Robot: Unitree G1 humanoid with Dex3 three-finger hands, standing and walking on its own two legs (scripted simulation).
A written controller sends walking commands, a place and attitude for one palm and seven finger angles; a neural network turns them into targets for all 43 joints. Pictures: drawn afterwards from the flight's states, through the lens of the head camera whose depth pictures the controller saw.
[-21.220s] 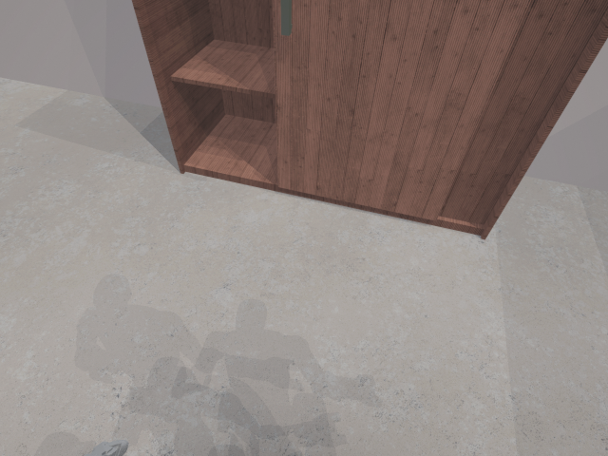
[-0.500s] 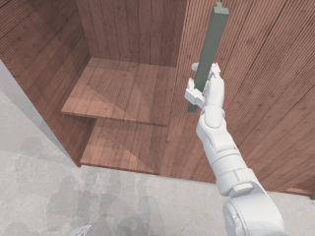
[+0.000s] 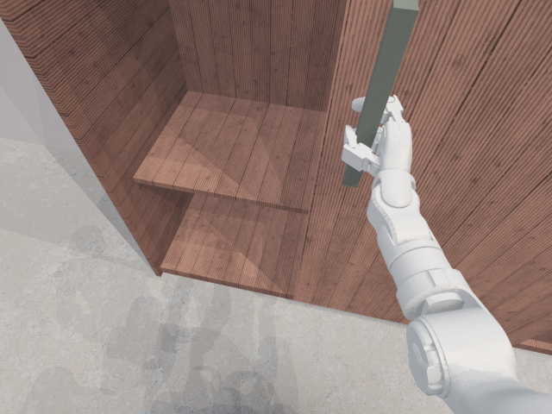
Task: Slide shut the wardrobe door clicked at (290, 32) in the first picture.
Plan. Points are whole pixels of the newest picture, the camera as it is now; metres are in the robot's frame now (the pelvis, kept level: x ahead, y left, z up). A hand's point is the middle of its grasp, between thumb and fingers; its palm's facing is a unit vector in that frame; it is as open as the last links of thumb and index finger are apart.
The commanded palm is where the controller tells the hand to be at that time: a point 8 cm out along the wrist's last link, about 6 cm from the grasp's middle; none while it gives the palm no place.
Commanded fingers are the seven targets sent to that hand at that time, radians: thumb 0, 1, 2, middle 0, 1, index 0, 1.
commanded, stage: step sideways, sliding the door along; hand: right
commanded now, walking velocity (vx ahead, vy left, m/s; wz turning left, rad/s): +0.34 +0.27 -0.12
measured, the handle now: (371, 105) +0.52 -0.07 +0.17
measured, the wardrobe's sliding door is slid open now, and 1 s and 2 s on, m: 0.52 0.51 0.44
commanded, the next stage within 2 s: none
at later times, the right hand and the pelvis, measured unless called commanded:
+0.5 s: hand (349, 145) +0.47 -0.04 +0.14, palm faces +0.09 +0.99 -0.13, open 6.6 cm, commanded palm +0.46 -0.03 +0.14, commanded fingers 0.00 -0.90 -0.90 0.45 1.40 0.45 1.40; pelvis +0.03 +0.09 +0.01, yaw -6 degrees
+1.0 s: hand (340, 141) +0.48 -0.03 +0.13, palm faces +0.36 +0.93 -0.09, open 6.5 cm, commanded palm +0.46 +0.01 +0.14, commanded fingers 0.00 -0.90 -0.90 0.45 1.40 0.45 1.40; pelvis +0.11 +0.20 +0.00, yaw -17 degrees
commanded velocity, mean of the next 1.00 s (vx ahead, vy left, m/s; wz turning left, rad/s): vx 0.05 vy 0.19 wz -0.03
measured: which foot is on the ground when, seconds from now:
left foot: down 0.00-0.06, up 0.08-0.26, down 0.28-0.62, up 0.64-0.84, down 0.86-1.00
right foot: down 0.00-0.92, up 0.94-0.98, down 1.00-1.00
